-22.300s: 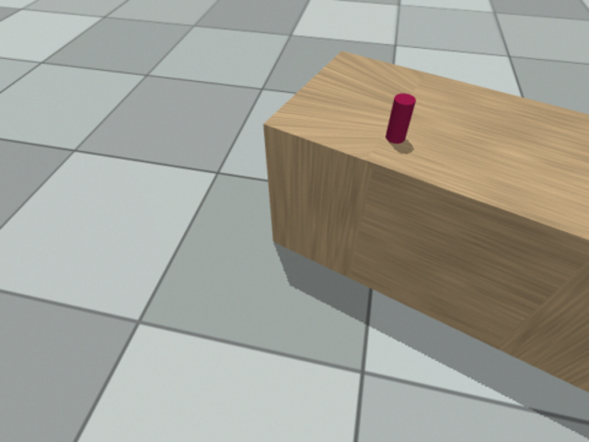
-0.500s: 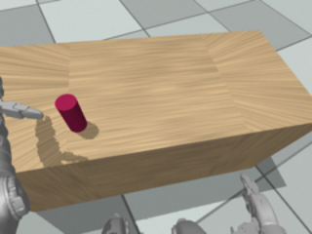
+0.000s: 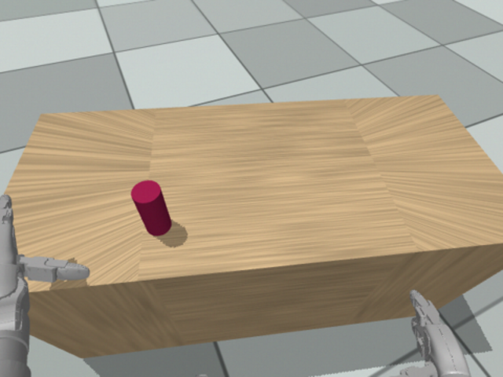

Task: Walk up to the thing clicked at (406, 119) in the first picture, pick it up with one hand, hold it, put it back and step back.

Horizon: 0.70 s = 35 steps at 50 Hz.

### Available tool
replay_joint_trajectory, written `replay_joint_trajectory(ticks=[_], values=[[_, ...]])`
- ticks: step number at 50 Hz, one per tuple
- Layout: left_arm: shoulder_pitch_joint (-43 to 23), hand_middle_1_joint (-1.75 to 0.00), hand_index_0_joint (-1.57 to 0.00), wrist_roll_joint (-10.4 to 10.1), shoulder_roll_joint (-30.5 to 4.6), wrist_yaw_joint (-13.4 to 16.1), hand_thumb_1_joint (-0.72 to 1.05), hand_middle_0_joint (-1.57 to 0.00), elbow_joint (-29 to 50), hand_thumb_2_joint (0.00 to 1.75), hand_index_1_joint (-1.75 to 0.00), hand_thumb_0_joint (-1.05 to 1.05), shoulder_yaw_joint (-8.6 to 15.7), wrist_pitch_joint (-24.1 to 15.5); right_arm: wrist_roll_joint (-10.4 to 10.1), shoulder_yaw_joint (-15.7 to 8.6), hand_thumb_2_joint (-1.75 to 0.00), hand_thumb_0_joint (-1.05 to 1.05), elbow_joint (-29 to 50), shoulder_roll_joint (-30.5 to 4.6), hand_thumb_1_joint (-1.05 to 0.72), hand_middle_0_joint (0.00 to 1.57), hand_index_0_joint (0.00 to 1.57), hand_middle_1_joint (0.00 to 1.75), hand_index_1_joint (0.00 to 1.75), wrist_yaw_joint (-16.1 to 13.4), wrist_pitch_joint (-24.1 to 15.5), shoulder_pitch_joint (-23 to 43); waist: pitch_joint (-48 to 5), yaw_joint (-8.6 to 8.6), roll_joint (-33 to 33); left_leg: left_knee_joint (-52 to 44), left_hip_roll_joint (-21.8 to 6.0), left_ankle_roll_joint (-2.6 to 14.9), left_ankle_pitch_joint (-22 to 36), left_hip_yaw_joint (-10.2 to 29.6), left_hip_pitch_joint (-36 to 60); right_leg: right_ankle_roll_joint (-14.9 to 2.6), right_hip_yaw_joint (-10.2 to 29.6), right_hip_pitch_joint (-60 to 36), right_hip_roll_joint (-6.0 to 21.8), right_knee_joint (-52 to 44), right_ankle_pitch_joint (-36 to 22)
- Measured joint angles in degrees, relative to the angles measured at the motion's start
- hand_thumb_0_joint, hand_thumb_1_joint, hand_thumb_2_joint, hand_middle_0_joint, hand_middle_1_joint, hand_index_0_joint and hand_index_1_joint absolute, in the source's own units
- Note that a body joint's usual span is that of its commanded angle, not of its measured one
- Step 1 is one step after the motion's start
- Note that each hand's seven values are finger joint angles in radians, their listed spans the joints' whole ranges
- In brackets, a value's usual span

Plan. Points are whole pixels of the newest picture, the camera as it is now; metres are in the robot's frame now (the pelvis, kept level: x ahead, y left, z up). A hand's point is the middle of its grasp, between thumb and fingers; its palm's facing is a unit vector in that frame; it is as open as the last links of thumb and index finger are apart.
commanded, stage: sink last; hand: left
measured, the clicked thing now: (152, 209) +0.46 +0.21 -0.08
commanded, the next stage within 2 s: home in 0.74 s
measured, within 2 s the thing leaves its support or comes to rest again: neither
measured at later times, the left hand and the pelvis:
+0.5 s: hand out of the picture +0.14 +0.20 +0.02, palm faces +0.27 -0.91 -0.31, open 17.1 cm; pelvis -0.02 -0.03 -0.01, yaw +2 degrees
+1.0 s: hand out of the picture +0.15 +0.28 +0.00, palm faces +0.41 -0.81 -0.43, open 17.3 cm; pelvis -0.02 -0.03 -0.01, yaw +2 degrees
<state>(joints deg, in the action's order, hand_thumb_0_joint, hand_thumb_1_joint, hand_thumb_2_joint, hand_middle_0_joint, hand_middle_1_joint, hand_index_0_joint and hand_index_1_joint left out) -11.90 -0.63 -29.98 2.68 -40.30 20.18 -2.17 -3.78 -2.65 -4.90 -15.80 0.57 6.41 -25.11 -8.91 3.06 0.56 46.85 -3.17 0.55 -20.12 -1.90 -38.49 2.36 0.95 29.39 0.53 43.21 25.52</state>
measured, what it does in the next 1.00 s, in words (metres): stands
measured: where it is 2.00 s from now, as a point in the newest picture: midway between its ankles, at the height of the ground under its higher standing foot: outside the picture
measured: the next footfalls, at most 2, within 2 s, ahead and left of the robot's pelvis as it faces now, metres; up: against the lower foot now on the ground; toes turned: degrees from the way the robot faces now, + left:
none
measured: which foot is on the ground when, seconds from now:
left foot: down 0.00-1.00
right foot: down 0.00-1.00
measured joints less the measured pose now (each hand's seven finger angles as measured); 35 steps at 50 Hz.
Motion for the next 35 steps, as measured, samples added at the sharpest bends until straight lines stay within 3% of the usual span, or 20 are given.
replay_joint_trajectory(ticks=[4, 8, 13, 22, 26, 35], values=[[15.8, -0.05, -0.08, -1.9, 6.8, 0.8, -0.47, -0.07, 19.2, 0.05, -0.06, -0.01, -3.3, 1.1, -0.9, -1.0, -0.08, -0.01, 1.1, 0.9, 0.43, 0.06, 0.06, 0.05, 0.06, -1.3, -0.3, -1.1, 0.6, -0.86, -0.3, -0.7, 0.4, -0.01, -0.3, -0.5, 2.8, 0.07, 0.4, -2.4, 0.5, -0.1, 0.5], [26.6, -0.05, -0.08, -2.9, 10.7, 1.8, -0.45, -0.07, 31.8, 0.05, -0.05, -0.01, -5.9, 1.9, -1.0, -2.2, -0.08, -0.01, 0.0, 1.5, 0.43, 0.06, 0.06, 0.05, 0.06, -2.9, -0.7, -1.0, 1.8, -2.19, -0.9, -1.0, 0.6, -0.25, -0.2, -0.2, 4.4, -0.03, 0.1, -4.0, 0.6, 0.1, 0.9], [35.2, -0.05, -0.08, -3.8, 12.5, 2.8, -0.44, -0.07, 40.9, 0.05, -0.05, -0.01, -7.2, 2.9, -0.4, -2.9, -0.08, -0.01, -2.1, 1.8, 0.43, 0.06, 0.05, 0.05, 0.06, -4.2, -1.3, -1.0, 2.3, -3.56, -0.3, -0.2, 0.7, -0.62, -0.2, 0.6, 4.4, -0.4, -0.7, -4.0, 0.6, 1.5, 1.5], [45.4, -0.05, -0.08, -4.0, 16.2, 1.2, -0.46, -0.07, 49.1, 0.03, -0.05, -0.01, -12.7, 3.2, 0.0, -3.9, -0.07, -0.01, -1.6, 2.1, 0.44, 0.06, 0.06, 0.05, 0.06, -5.0, -2.5, -1.7, 1.6, -4.31, 2.1, 0.7, 0.9, -1.09, 0.4, 0.5, 4.2, -0.9, -0.6, -2.8, 0.9, 4.9, 2.4], [44.7, -0.06, -0.08, -3.9, 15.6, 0.8, -0.47, -0.07, 48.7, 0.02, -0.05, -0.01, -11.7, 2.9, 0.3, -3.9, -0.07, -0.01, -1.7, 2.3, 0.45, 0.06, 0.06, 0.05, 0.06, -5.7, -2.4, -2.4, 1.5, -4.71, 1.6, 0.9, 0.9, -1.61, 0.8, 0.9, 4.3, -1.41, -0.9, -2.4, 0.8, 6.3, 2.8], [40.8, -0.06, -0.08, -4.0, 13.0, 1.0, -0.49, -0.07, 43.4, 0.02, -0.05, -0.01, -5.1, 0.7, 0.8, -4.4, -0.06, -0.01, -1.8, 1.8, 0.48, 0.06, 0.06, 0.05, 0.06, -6.0, -3.9, -2.8, 2.5, -4.49, 1.0, 1.5, 0.4, -2.42, 1.4, 1.4, 3.6, -2.44, -1.3, -1.1, 0.2, 8.3, 3.1]])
